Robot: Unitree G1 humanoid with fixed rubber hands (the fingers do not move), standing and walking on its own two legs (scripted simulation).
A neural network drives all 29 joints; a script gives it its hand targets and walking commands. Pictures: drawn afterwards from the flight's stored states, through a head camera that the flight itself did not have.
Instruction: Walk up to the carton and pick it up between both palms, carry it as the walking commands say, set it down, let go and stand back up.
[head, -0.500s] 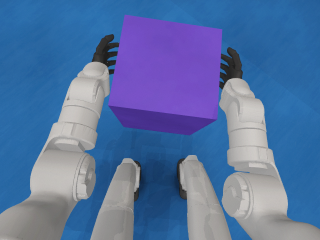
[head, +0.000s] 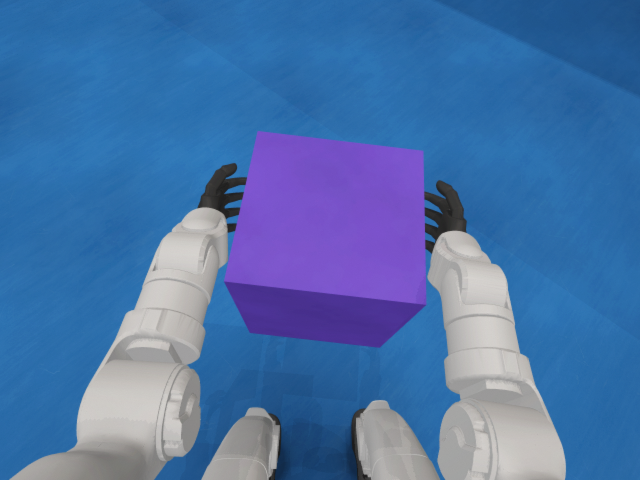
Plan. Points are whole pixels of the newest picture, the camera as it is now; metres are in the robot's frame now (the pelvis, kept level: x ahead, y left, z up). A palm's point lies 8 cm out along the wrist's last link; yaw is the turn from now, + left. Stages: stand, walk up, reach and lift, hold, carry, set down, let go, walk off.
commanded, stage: reach and lift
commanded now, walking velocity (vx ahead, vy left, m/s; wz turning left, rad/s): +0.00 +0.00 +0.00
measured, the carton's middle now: (326, 252) +0.41 -0.01 -0.04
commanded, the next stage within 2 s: hold in 1.60 s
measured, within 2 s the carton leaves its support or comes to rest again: neither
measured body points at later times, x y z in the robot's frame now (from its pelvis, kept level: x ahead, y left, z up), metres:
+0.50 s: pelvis +0.08 +0.00 +0.04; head +0.04 +0.00 +0.48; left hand +0.43 +0.14 +0.08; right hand +0.41 -0.17 +0.08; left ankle +0.13 +0.14 -0.70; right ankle +0.14 -0.13 -0.70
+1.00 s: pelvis +0.09 +0.00 +0.04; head +0.05 -0.01 +0.49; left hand +0.42 +0.15 +0.08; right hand +0.41 -0.16 +0.08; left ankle +0.13 +0.14 -0.70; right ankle +0.14 -0.13 -0.70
